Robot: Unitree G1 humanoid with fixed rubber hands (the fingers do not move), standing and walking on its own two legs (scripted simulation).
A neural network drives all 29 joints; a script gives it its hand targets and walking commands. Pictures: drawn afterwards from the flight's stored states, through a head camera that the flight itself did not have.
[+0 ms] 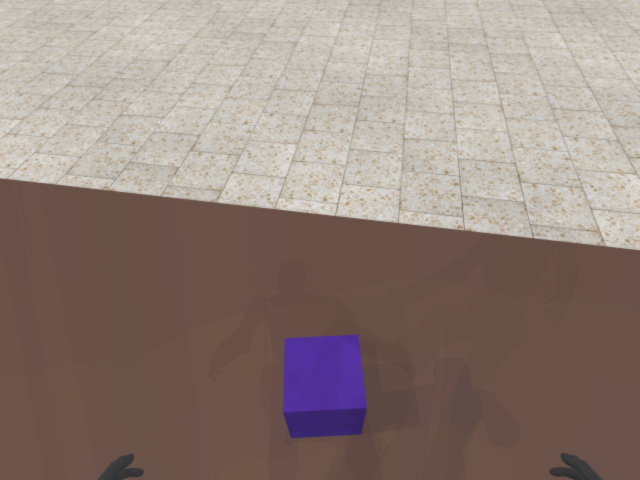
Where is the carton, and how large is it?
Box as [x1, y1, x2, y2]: [283, 335, 366, 437]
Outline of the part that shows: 357,335 285,338 283,413 291,437 359,434 361,432 366,405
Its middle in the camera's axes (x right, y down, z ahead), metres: +0.01 +0.44 +1.12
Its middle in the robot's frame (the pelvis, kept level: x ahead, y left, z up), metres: +0.45 +0.04 -0.66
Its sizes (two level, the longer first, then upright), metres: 0.210 0.200 0.250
